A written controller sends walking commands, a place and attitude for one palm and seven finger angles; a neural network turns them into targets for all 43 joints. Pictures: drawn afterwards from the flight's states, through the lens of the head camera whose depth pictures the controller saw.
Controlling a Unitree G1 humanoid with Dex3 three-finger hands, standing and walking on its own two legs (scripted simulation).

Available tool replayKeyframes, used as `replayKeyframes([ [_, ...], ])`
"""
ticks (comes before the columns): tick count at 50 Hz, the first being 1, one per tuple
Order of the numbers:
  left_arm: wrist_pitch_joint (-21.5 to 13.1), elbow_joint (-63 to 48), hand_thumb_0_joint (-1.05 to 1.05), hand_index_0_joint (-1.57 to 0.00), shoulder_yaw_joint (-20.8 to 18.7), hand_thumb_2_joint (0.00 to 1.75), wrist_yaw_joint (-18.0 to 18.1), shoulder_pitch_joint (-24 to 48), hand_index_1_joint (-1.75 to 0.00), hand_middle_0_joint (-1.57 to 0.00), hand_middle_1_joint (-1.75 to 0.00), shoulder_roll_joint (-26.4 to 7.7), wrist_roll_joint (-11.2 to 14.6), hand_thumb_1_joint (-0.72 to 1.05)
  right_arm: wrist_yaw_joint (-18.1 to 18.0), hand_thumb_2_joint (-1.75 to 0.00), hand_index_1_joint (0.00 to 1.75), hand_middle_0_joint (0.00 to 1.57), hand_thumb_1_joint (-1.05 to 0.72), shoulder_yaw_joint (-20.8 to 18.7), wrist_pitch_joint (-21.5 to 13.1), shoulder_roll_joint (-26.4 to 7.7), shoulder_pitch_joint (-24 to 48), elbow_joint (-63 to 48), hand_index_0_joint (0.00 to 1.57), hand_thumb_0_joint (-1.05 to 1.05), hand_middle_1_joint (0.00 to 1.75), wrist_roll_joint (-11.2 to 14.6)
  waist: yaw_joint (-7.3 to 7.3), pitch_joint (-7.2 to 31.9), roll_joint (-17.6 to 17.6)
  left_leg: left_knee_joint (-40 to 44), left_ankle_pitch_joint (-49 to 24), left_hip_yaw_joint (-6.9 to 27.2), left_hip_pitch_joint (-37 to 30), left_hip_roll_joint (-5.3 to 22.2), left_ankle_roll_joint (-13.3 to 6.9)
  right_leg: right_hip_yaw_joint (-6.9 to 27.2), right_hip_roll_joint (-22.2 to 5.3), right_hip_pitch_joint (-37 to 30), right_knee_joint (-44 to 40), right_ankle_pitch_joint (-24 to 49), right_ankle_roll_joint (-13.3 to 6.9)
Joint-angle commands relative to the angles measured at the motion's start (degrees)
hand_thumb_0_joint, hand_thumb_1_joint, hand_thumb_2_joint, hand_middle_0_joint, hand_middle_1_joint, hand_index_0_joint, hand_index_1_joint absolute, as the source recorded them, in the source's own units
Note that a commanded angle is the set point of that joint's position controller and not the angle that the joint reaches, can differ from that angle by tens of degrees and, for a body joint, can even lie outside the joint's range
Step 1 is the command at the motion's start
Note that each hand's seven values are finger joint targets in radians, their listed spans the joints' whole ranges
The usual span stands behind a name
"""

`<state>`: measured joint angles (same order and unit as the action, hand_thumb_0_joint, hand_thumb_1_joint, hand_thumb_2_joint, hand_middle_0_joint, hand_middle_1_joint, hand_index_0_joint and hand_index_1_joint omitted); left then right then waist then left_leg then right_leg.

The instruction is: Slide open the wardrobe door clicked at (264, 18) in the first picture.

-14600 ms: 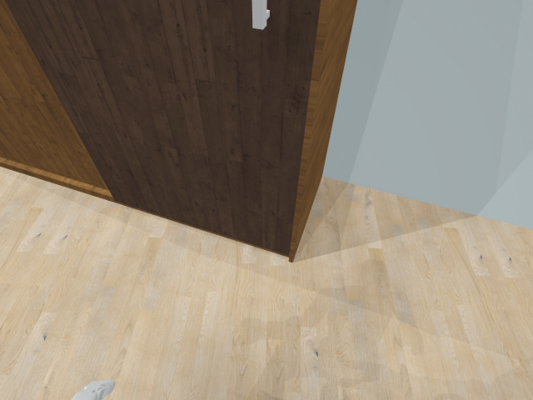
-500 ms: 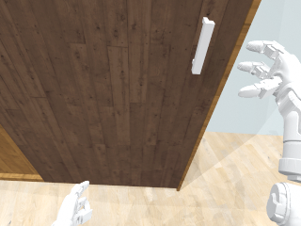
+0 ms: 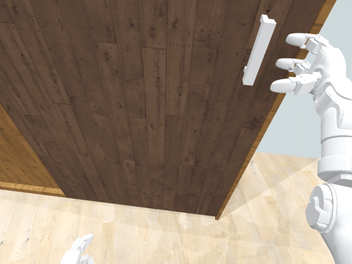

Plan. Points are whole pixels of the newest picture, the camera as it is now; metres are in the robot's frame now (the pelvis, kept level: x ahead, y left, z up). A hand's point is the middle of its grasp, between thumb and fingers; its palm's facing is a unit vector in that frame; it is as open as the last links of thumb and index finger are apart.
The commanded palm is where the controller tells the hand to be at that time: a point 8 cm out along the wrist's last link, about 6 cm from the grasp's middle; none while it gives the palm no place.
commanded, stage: move the hooked fingers beside the handle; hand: right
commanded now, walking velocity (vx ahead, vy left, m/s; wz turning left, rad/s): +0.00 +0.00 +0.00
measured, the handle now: (255, 50) +0.51 -0.12 +0.26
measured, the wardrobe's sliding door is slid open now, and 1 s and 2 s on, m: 0.00 0.00 0.00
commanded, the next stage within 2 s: feel for the door with the fingertips in 0.76 s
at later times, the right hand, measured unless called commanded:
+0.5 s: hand (306, 75) +0.42 -0.20 +0.27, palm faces +0.07 +1.00 -0.02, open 14.0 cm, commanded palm +0.40 -0.24 +0.27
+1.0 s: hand (295, 72) +0.43 -0.18 +0.26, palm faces +0.05 +1.00 -0.01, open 14.0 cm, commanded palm +0.40 -0.23 +0.26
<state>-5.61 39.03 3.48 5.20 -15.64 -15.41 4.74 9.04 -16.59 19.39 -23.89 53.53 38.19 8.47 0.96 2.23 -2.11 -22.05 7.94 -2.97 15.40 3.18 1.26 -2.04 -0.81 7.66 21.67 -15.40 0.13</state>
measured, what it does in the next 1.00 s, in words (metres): stands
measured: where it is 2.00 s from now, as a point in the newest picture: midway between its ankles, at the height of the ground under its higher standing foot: outside the picture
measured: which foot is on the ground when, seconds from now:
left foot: down 0.00-1.00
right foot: down 0.00-1.00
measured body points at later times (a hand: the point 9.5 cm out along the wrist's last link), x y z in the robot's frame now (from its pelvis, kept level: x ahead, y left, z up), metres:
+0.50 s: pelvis +0.00 +0.00 +0.00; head -0.01 +0.01 +0.45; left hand +0.17 +0.24 -0.09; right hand +0.41 -0.25 +0.27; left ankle +0.04 +0.14 -0.74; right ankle -0.05 -0.12 -0.74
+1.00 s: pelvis +0.00 +0.00 +0.00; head -0.01 +0.01 +0.45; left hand +0.12 +0.24 -0.11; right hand +0.42 -0.24 +0.27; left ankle +0.04 +0.14 -0.74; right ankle -0.05 -0.12 -0.74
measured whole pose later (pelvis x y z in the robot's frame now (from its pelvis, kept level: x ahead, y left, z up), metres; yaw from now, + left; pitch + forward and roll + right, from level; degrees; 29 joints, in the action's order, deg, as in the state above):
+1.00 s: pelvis +0.00 +0.00 +0.00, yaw +0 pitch +1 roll +0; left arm -4.8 38.7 3.3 4.8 -16.1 -15.0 4.6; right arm 8.7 -16.3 19.0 -22.2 49.5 32.7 9.3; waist 0.2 2.3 -2.0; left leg -21.3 7.4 -2.8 14.4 3.3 1.5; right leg -2.2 -0.6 6.9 21.4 -15.2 -0.1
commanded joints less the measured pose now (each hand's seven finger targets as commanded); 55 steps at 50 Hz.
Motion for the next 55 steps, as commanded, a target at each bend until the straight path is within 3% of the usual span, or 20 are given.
replayKeyframes([
  [1,-3.33,-9.14,0.00,-0.20,-2.93,0.90,0.44,4.36,-0.30,-0.20,-0.30,-6.85,-0.44,0.90,-0.51,-0.30,1.20,0.30,0.50,-3.92,-5.79,-15.47,29.90,-13.85,0.30,0.00,1.20,-0.24,-0.89,20.90,0.55,-0.52,-15.69,0.51,-15.13,-1.77,-3.16,1.03,0.67,-0.87,-2.08,19.48,-1.36],
  [2,-3.42,-9.52,0.00,-0.20,-2.92,0.90,0.23,4.40,-0.30,-0.20,-0.30,-6.68,-0.49,0.90,-0.33,-0.30,1.20,0.30,0.50,-3.88,-6.35,-15.00,29.72,-15.63,0.30,0.00,1.20,0.06,-1.05,22.00,0.94,-0.64,-17.41,0.54,-16.02,-1.82,-3.09,0.94,0.70,-1.37,-1.99,20.70,-1.30],
  [5,-3.07,-9.62,0.00,-0.20,-3.09,0.90,0.04,4.75,-0.30,-0.20,-0.30,-6.89,-0.39,0.90,0.41,-0.30,1.20,0.30,0.50,-3.34,-6.04,-13.50,26.37,-14.37,0.30,0.00,1.20,0.61,-1.22,19.73,2.65,-0.26,-17.11,0.06,-15.70,-2.02,-3.04,0.72,0.61,-0.52,-2.47,20.02,-1.31],
  [7,-2.75,-9.72,0.00,-0.20,-3.03,0.90,0.09,5.13,-0.30,-0.20,-0.30,-7.06,-0.18,0.90,0.60,-0.30,1.20,0.30,0.50,-5.49,-5.08,-15.79,24.52,-14.26,0.30,0.00,1.20,0.67,-1.61,18.84,2.27,-0.08,-17.02,0.36,-15.67,-1.99,-2.95,0.27,0.72,0.18,-2.68,19.05,-1.44],
  [9,-2.59,-10.25,0.00,-0.20,-2.98,0.90,-0.13,5.67,-0.30,-0.20,-0.30,-6.89,-0.08,0.90,0.77,-0.30,1.20,0.30,0.50,-4.39,-4.49,-14.74,24.38,-16.68,0.30,0.00,1.20,0.35,-1.71,18.68,0.69,-0.41,-17.75,0.29,-15.56,-1.96,-3.17,0.35,0.71,-0.06,-2.63,20.19,-1.28],
  [12,-2.64,-11.27,0.00,-0.20,-3.15,0.90,-0.25,6.82,-0.30,-0.20,-0.30,-6.54,-0.13,0.90,0.76,-0.30,1.20,0.30,0.50,-5.38,-4.44,-15.02,23.46,-22.01,0.30,0.00,1.20,1.03,-2.16,21.41,0.83,-0.73,-19.66,0.33,-17.02,-2.05,-3.04,0.24,0.84,-1.79,-2.02,22.29,-1.45],
  [13,-2.58,-10.94,0.00,-0.20,-2.98,0.90,-0.18,6.99,-0.30,-0.20,-0.30,-6.56,-0.05,0.90,1.01,-0.30,1.20,0.30,0.50,-4.99,-3.90,-14.36,22.94,-20.71,0.30,0.00,1.20,1.42,-1.77,19.92,2.90,-0.41,-18.88,0.15,-16.44,-2.16,-2.83,0.21,0.89,-1.01,-2.16,20.81,-1.52],
  [16,-2.53,-10.66,0.00,-0.20,-2.89,0.90,0.07,7.39,-0.30,-0.20,-0.30,-6.63,0.04,0.90,1.34,-0.30,1.20,0.30,0.50,-5.01,-2.99,-14.74,23.10,-20.88,0.30,0.00,1.20,1.67,-1.54,18.15,2.09,0.18,-16.77,0.24,-15.04,-2.20,-2.83,0.26,0.97,-0.88,-2.29,18.69,-1.61],
  [23,-2.88,-9.63,0.00,-0.20,-2.32,0.90,0.79,7.63,-0.30,-0.20,-0.30,-6.24,0.14,0.90,1.79,-0.30,1.20,0.30,0.50,0.49,-2.44,-10.12,29.20,-18.83,0.30,0.00,1.20,1.95,0.62,16.07,0.08,0.90,-12.19,0.12,-10.84,-2.21,-3.00,1.37,1.20,-2.05,-1.98,15.50,-1.42],
  [24,-2.97,-9.51,0.00,-0.20,-2.28,0.90,0.77,7.56,-0.30,-0.20,-0.30,-6.14,0.01,0.90,1.72,-0.30,1.20,0.30,0.50,-0.08,-2.57,-10.56,29.28,-18.91,0.30,0.00,1.20,2.00,0.20,16.90,-1.65,0.66,-12.61,0.09,-11.17,-2.16,-3.17,1.45,1.29,-2.27,-1.88,16.09,-1.19],
  [27,-2.76,-8.92,0.00,-0.20,-2.11,0.90,0.90,7.21,-0.30,-0.20,-0.30,-6.38,-0.06,0.90,1.50,-0.30,1.20,0.30,0.50,-0.50,-2.77,-11.12,29.08,-14.77,0.30,0.00,1.20,2.22,0.47,15.68,2.44,0.91,-11.31,-0.09,-10.88,-2.08,-2.98,1.87,1.11,-0.70,-2.13,14.49,-1.28],
  [29,-2.61,-8.83,0.00,-0.20,-1.99,0.90,0.92,7.00,-0.30,-0.20,-0.30,-6.39,-0.08,0.90,1.21,-0.30,1.20,0.30,0.50,-0.25,-2.88,-11.09,29.91,-12.50,0.30,0.00,1.20,1.78,0.36,15.16,0.98,0.81,-10.41,0.04,-10.44,-1.89,-3.12,1.91,1.15,0.00,-2.33,13.73,-1.13],
  [30,-2.51,-8.78,0.00,-0.20,-2.17,0.90,0.87,6.69,-0.30,-0.20,-0.30,-6.52,-0.23,0.90,0.84,-0.30,1.20,0.30,0.50,-1.74,-3.31,-12.84,29.11,-11.22,0.30,0.00,1.20,1.46,-0.18,15.38,1.25,1.02,-9.91,0.03,-10.72,-1.94,-3.15,1.92,1.12,0.19,-2.43,13.66,-1.06],
  [34,-2.60,-9.41,0.00,-0.20,-2.14,0.90,0.55,6.41,-0.30,-0.20,-0.30,-6.21,-0.35,0.90,0.65,-0.30,1.20,0.30,0.50,-0.64,-5.54,-11.94,31.61,-13.94,0.30,0.00,1.20,0.87,-0.10,18.51,0.28,0.02,-13.20,0.10,-12.66,-1.85,-3.49,2.10,0.90,-1.07,-2.25,17.18,-0.86],
  [37,-2.61,-9.96,0.00,-0.20,-2.32,0.90,0.09,6.51,-0.30,-0.20,-0.30,-6.20,-0.45,0.90,0.94,-0.30,1.20,0.30,0.50,-2.92,-6.15,-13.21,28.21,-15.68,0.30,0.00,1.20,1.43,-1.34,20.58,0.24,-0.53,-16.48,0.15,-14.94,-1.89,-3.58,1.78,0.74,-1.59,-1.99,20.46,-0.77],
  [40,-2.14,-9.72,0.00,-0.20,-2.51,0.90,0.01,6.51,-0.30,-0.20,-0.30,-6.57,-0.23,0.90,1.09,-0.30,1.20,0.30,0.50,-2.96,-4.58,-12.60,24.16,-12.75,0.30,0.00,1.20,1.41,-1.51,16.60,2.76,0.22,-13.71,-0.32,-13.72,-2.04,-3.41,1.55,0.48,0.70,-2.84,17.72,-0.82],
  [43,-2.20,-9.76,0.00,-0.20,-2.65,0.90,0.10,6.40,-0.30,-0.20,-0.30,-6.60,-0.18,0.90,0.55,-0.30,1.20,0.30,0.50,-3.02,-3.90,-13.04,25.66,-14.96,0.30,0.00,1.20,0.96,-1.15,16.84,0.98,0.42,-13.09,0.04,-13.10,-2.04,-3.34,1.33,0.61,0.38,-2.84,16.91,-0.94],
  [49,-3.18,-9.58,0.00,-0.20,-2.58,0.90,0.17,7.00,-0.30,-0.20,-0.30,-6.20,-0.39,0.90,-0.39,-0.30,1.20,0.30,0.50,-0.43,-4.29,-9.03,28.96,-20.84,0.30,0.00,1.20,2.10,-0.55,18.41,-0.23,0.55,-12.54,0.06,-12.75,-2.32,-3.28,1.48,0.75,-1.70,-2.56,17.03,-0.88],
  [51,-3.38,-9.44,0.00,-0.20,-2.78,0.90,0.12,7.13,-0.30,-0.20,-0.30,-6.22,-0.48,0.90,-1.13,-0.30,1.20,0.30,0.50,-1.50,-4.04,-9.73,27.48,-21.08,0.30,0.00,1.20,1.90,-1.01,18.75,0.05,0.52,-12.77,0.09,-13.36,-2.26,-3.26,1.36,0.68,-1.63,-2.46,17.45,-1.00],
  [55,-3.10,-9.37,0.00,-0.20,-2.80,0.90,-0.33,7.89,-0.30,-0.20,-0.30,-5.96,-0.72,0.90,-2.38,-0.30,1.20,0.30,0.50,-0.83,-2.76,-7.60,24.49,-21.82,0.30,0.00,1.20,1.69,-1.69,18.83,1.30,0.25,-14.00,-0.17,-14.10,-2.34,-3.24,1.13,0.69,-1.58,-2.47,18.78,-0.86],
])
